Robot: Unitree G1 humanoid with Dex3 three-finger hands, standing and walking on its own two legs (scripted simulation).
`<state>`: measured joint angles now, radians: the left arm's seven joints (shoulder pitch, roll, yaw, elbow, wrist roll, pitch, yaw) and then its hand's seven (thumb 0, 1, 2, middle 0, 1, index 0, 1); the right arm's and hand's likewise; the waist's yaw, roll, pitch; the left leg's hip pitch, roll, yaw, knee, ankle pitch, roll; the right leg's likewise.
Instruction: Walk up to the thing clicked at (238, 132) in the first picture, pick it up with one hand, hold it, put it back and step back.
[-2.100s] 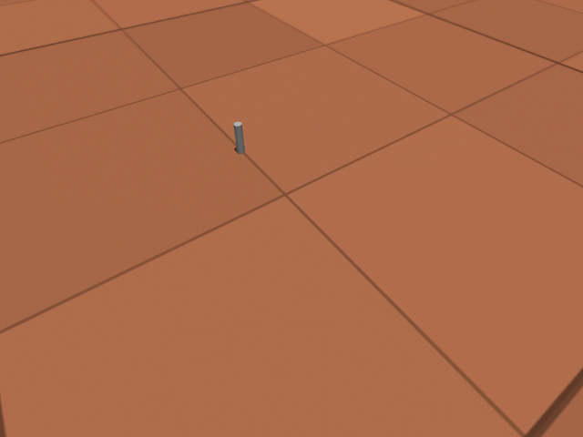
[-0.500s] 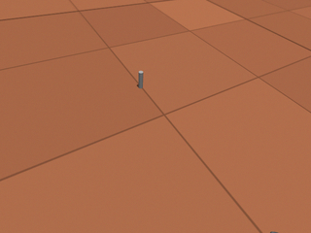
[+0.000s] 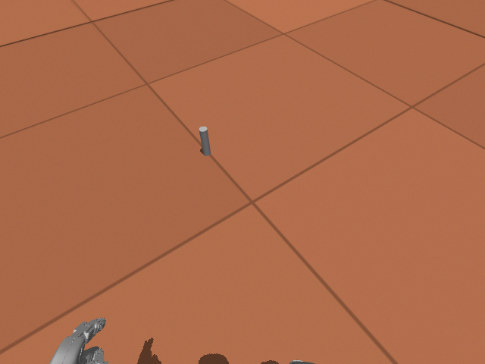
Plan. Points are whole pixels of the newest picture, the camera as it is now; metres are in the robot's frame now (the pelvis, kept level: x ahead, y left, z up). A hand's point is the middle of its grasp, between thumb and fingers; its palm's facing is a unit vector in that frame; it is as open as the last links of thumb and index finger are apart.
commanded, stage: walk up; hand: left
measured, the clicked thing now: (205, 141) +1.30 +0.18 -0.67
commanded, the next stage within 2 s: none
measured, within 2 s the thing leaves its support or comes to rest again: neither
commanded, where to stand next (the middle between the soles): +0.97 -0.03 m, yaw +0 degrees
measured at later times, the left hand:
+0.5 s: hand (96, 295) +0.30 +0.31 -0.15, palm faces -0.07 -0.95 -0.32, open 7.4 cm
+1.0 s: hand (139, 194) +0.53 +0.25 -0.11, palm faces -0.02 -0.93 -0.37, open 7.4 cm
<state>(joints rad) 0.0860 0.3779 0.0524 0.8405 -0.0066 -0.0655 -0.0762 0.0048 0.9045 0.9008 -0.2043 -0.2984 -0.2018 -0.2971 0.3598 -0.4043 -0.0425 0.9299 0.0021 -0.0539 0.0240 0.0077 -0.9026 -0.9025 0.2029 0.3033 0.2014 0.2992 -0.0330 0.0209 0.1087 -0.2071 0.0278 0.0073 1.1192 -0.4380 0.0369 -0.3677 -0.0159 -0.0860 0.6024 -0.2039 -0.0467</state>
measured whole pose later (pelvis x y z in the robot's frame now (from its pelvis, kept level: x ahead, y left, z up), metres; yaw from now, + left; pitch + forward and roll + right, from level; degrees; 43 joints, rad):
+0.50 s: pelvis +0.26 +0.03 +0.01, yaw -2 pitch -2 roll +0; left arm 0.31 0.45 0.05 0.91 0.00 -0.04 -0.07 0.01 0.90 0.90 -0.20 -0.30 -0.20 -0.30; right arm 0.27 -0.39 -0.04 0.83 0.00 -0.10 0.05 0.00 -0.90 -0.90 0.20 0.30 0.20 0.30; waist 0.02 -0.08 0.08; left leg -0.26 0.05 0.13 0.53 -0.24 0.03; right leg -0.46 -0.05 0.01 1.04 -0.38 -0.03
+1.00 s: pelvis +0.47 -0.02 +0.01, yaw +0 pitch -2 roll -1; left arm 0.29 0.40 0.04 0.84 0.01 -0.08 -0.06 0.00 0.90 0.90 -0.21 -0.30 -0.21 -0.30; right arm 0.28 -0.43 -0.05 0.89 -0.01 -0.06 0.06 0.01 -0.90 -0.90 0.20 0.30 0.20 0.30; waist 0.03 0.04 0.07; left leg -0.49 0.08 0.03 0.81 -0.30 0.01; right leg -0.20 -0.02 -0.11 0.51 -0.27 -0.03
